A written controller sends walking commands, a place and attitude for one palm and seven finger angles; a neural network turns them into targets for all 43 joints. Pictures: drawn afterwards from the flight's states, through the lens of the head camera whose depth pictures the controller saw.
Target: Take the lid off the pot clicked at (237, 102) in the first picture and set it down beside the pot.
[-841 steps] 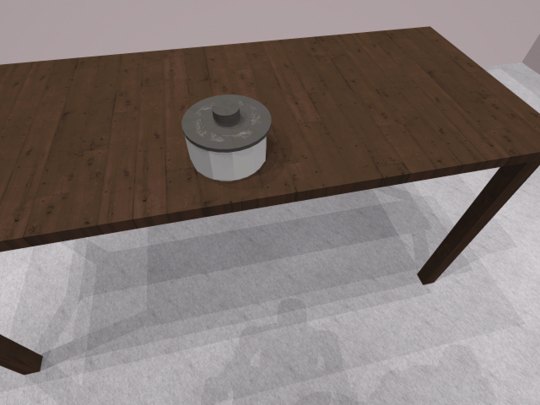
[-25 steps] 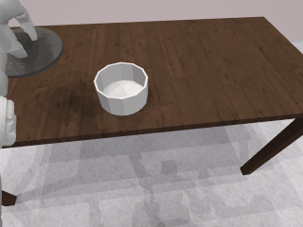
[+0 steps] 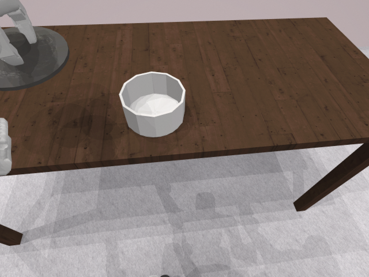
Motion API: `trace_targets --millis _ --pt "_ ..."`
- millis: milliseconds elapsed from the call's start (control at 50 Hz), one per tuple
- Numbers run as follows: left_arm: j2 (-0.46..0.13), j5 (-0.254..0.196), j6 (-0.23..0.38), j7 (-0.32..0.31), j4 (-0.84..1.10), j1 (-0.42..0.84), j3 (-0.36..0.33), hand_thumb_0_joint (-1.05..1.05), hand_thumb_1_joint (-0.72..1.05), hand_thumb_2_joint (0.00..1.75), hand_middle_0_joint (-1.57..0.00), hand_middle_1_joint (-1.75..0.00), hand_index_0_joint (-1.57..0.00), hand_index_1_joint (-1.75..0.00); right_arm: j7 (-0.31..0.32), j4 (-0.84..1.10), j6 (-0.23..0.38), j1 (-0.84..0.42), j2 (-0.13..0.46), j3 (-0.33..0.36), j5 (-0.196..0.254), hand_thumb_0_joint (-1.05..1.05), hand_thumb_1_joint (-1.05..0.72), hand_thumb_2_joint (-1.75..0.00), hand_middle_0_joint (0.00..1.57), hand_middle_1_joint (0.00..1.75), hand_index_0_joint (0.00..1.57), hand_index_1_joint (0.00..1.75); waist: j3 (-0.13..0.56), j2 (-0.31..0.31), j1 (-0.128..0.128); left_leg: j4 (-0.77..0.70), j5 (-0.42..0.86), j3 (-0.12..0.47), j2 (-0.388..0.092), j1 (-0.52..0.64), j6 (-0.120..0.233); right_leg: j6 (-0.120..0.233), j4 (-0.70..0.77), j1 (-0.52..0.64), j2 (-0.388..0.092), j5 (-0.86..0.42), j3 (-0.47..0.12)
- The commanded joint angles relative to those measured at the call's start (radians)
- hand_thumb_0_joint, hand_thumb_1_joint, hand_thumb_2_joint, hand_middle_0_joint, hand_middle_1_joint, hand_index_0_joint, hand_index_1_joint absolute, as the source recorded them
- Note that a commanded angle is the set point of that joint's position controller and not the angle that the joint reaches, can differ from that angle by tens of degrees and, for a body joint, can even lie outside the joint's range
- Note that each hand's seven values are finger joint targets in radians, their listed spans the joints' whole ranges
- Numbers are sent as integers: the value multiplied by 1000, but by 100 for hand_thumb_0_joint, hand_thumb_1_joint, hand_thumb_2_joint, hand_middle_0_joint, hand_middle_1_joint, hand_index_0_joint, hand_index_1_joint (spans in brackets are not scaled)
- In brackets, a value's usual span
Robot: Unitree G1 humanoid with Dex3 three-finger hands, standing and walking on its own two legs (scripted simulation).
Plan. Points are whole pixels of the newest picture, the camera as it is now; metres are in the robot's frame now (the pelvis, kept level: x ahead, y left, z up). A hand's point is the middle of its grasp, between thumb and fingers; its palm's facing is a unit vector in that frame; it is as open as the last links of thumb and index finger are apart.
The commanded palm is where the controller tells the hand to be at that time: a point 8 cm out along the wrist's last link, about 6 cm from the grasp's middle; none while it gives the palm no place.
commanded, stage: lower the lid onto the table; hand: left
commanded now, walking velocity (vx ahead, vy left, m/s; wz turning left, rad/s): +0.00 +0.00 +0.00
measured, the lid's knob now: (12, 44) +0.50 +0.31 +0.23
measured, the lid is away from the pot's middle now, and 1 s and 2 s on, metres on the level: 0.25 0.24 0.24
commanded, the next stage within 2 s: none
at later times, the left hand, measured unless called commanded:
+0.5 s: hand (22, 55) +0.49 +0.29 +0.22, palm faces -0.35 -0.17 -0.92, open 8.2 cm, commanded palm +0.51 +0.29 +0.29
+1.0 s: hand (31, 72) +0.48 +0.29 +0.18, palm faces -0.40 -0.17 -0.90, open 8.2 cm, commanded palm +0.51 +0.29 +0.26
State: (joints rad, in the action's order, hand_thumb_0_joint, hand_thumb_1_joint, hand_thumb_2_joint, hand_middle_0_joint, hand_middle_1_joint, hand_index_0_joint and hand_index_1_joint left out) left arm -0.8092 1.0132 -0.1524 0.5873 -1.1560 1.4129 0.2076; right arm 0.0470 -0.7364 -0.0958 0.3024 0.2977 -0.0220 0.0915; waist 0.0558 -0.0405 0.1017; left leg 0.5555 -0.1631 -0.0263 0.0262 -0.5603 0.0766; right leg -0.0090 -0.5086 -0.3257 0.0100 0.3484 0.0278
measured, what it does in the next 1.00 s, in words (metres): stands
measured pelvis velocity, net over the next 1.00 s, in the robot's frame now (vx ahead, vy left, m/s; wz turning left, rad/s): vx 0.01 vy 0.00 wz -0.02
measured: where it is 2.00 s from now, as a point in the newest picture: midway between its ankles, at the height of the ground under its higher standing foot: outside the picture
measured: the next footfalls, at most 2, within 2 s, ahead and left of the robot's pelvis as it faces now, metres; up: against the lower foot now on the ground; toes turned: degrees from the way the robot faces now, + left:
none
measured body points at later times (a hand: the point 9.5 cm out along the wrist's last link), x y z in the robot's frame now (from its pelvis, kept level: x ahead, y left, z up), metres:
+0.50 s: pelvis +0.00 +0.00 +0.00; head +0.07 +0.01 +0.44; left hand +0.50 +0.30 +0.27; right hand +0.03 -0.28 -0.12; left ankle +0.06 +0.07 -0.73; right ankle -0.07 -0.13 -0.73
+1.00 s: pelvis +0.01 +0.00 -0.01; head +0.07 +0.00 +0.44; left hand +0.50 +0.30 +0.23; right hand +0.03 -0.29 -0.13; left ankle +0.06 +0.07 -0.73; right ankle -0.07 -0.13 -0.73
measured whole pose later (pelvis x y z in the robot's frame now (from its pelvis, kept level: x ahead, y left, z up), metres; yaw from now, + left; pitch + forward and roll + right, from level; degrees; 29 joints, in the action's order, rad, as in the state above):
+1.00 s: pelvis +0.01 +0.00 -0.01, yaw -1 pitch +11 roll -3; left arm -0.81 1.01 -0.11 0.55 -1.23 1.30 0.15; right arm 0.06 -0.72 -0.12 0.32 0.31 -0.01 0.09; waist 0.06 -0.04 0.13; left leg 0.63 -0.21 -0.03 0.01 -0.62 0.07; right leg -0.01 -0.57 -0.38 0.03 0.38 0.02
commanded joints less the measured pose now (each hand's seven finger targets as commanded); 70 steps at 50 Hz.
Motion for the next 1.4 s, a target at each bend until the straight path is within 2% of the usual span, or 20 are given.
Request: trace_targets --millis 0,160,220,260,380,440,480,560,580,640,680,760,820,900,940,980,1120,1180,1300,1380 --pt "-229 22 -38 -61 151 610 -78 0 63 92 -78 -110 -77 -109 13 72 31 52 178 64 -10 0 -90 -90 20 30 20 30 425 -88 18 0 223 90 -3 607 15 54 86 -220 62 -206 23" --pt "-186 20 -36 -66 158 593 -32 0 63 92 -78 -110 -77 -109 15 80 38 54 179 54 -6 0 -90 -90 20 30 20 30 422 -72 13 -8 214 77 -9 579 16 54 79 -208 61 -210 28" --pt "-240 32 -34 -78 167 631 -63 0 63 92 -78 -110 -77 -109 18 71 37 64 185 62 -10 0 -90 -90 20 30 20 30 433 -105 24 -10 154 92 -13 587 12 49 83 -230 63 -175 20" --pt "-182 13 -17 -72 218 633 -26 0 63 92 -78 -110 -77 -109 22 78 50 64 181 59 -7 0 -90 -90 20 30 20 30 469 -130 16 -2 252 90 -16 638 12 55 73 -238 66 -203 27" --pt "-242 22 -10 -82 221 623 -87 0 63 92 -78 -110 -77 -109 18 69 48 84 188 74 -14 0 -90 -90 20 30 20 30 513 -137 19 27 314 101 -21 674 7 47 63 -256 71 -219 20" --pt "-220 24 -16 -84 134 554 -79 0 63 92 -78 -110 -77 -109 17 67 37 95 184 75 -14 0 -90 -90 20 30 20 30 443 -95 26 31 266 94 -12 602 10 49 61 -260 69 -216 25" --pt "-273 26 -6 -86 169 571 -109 0 63 92 -78 -110 -77 -109 17 72 29 86 192 73 -13 0 -90 -90 20 30 20 30 478 -96 22 35 280 83 -14 601 11 46 55 -235 68 -235 19" --pt "-225 14 9 -84 186 545 -75 0 63 92 -78 -110 -77 -109 22 82 29 88 185 68 -9 0 -90 -90 20 30 20 30 480 -110 17 48 336 77 -14 613 13 52 43 -240 70 -264 25" --pt "-286 27 8 -93 177 552 -120 0 63 92 -78 -110 -77 -109 20 78 21 90 190 74 -13 0 -90 -90 20 30 20 30 491 -114 21 52 307 78 -15 610 13 45 47 -239 71 -252 17" --pt "-235 20 6 -90 127 537 -74 0 63 92 -78 -110 -77 -109 22 78 17 86 187 73 -6 0 -90 -90 20 30 20 30 419 -101 35 42 205 71 -10 554 15 47 52 -256 68 -222 19" --pt "-295 16 26 -95 227 586 -113 0 63 92 -78 -110 -77 -109 26 86 16 80 192 72 -7 0 -90 -90 20 30 20 30 508 -135 25 54 287 74 -15 604 16 46 41 -232 71 -257 13" --pt "-252 5 44 -89 228 515 -100 0 63 92 -78 -110 -77 -109 29 93 21 92 181 73 -4 0 -90 -90 20 30 20 30 518 -136 18 74 386 75 -18 639 15 50 27 -249 74 -283 22" --pt "-282 7 36 -91 138 459 -126 0 63 92 -78 -110 -77 -109 24 85 5 95 188 76 -4 0 -90 -90 20 30 20 30 438 -73 29 70 269 68 -12 544 18 44 33 -241 72 -262 19" --pt "-249 7 43 -96 179 488 -90 0 63 92 -78 -110 -77 -109 25 87 -3 85 188 75 -2 0 -90 -90 20 30 20 30 441 -143 33 76 275 66 -14 565 16 48 30 -269 72 -255 18" --pt "-252 0 42 -97 153 462 -99 0 63 92 -78 -110 -77 -109 28 81 -2 91 189 76 -3 0 -90 -90 20 30 20 30 414 -100 37 70 213 66 -15 546 19 47 35 -272 73 -231 19" --pt "-283 -9 60 -98 248 533 -110 0 63 92 -78 -110 -77 -109 32 84 0 81 195 76 -4 0 -90 -90 20 30 20 30 498 -135 34 72 255 69 -21 586 18 45 26 -254 71 -249 13" --pt "-249 -7 74 -101 161 476 -90 0 63 92 -78 -110 -77 -109 41 67 5 99 193 75 -3 0 -90 -90 20 30 20 30 433 -127 43 78 189 68 -21 539 16 46 18 -296 74 -220 20" --pt "-329 -2 94 -108 217 499 -141 0 63 92 -78 -110 -77 -109 46 72 2 91 199 75 -4 0 -90 -90 20 30 20 30 502 -135 36 88 210 56 -23 539 17 44 8 -258 69 -248 10" --pt "-269 -6 104 -111 168 429 -124 0 63 92 -78 -110 -77 -109 42 75 -3 115 191 82 -5 0 -90 -90 20 30 20 30 475 -152 37 115 299 74 -24 570 13 47 -6 -324 80 -247 22" --pt "-355 4 117 -126 207 427 -186 0 63 92 -78 -110 -77 -109 42 85 -11 114 198 81 -5 0 -90 -90 20 30 20 30 519 -139 27 118 294 64 -26 548 13 47 -15 -284 77 -263 15"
